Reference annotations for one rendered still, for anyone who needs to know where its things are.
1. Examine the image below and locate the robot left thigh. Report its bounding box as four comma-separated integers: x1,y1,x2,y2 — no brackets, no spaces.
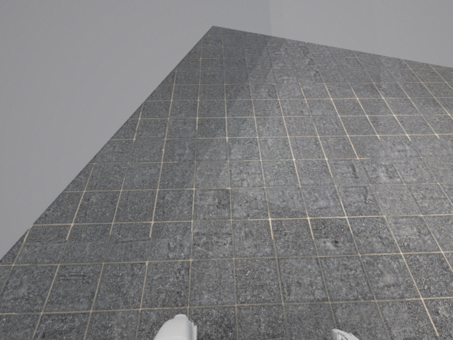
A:
153,318,197,340

